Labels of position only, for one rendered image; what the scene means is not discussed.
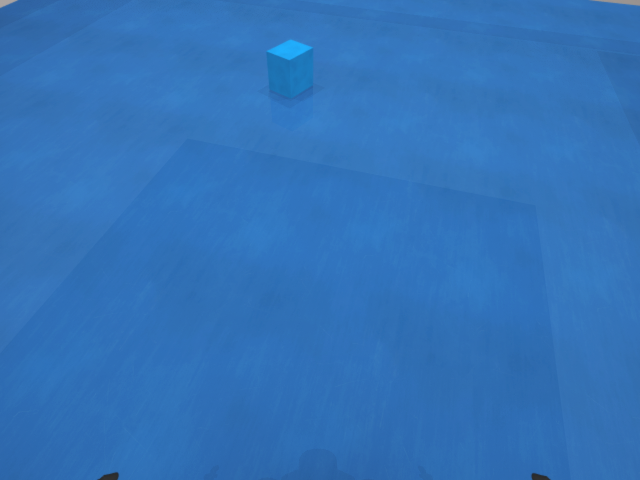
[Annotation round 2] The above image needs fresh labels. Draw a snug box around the carton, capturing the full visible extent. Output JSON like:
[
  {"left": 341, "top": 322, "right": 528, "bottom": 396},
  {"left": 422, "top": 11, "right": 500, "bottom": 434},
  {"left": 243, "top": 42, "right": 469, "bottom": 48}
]
[{"left": 266, "top": 39, "right": 313, "bottom": 98}]

